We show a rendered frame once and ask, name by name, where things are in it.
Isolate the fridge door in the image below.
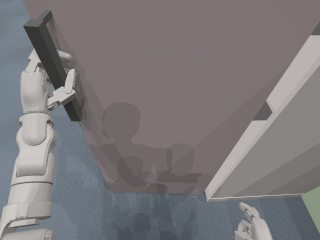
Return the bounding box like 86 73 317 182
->
22 0 320 195

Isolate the left robot upper arm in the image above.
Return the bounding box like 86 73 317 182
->
1 228 55 240

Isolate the left robot forearm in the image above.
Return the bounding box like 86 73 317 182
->
0 113 58 240

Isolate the handle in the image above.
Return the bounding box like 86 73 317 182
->
23 10 85 122

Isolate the robot right hand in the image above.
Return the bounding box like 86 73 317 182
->
234 202 273 240

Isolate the robot left hand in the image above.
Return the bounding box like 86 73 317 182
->
20 48 77 116

